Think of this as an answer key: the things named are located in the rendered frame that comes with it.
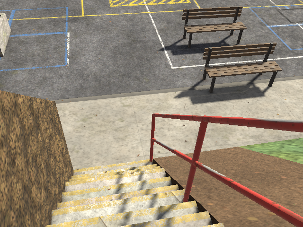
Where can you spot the stairs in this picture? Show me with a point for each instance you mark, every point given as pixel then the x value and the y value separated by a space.
pixel 131 194

